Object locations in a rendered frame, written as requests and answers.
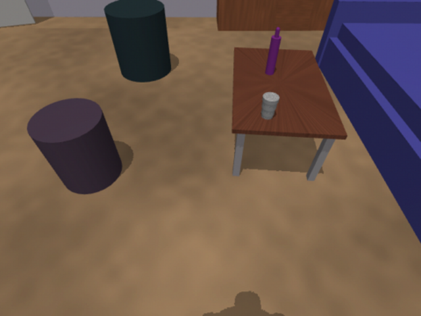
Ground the coffee table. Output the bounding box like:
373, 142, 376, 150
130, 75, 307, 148
232, 47, 347, 181

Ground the sofa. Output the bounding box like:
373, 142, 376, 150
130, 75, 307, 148
315, 0, 421, 243

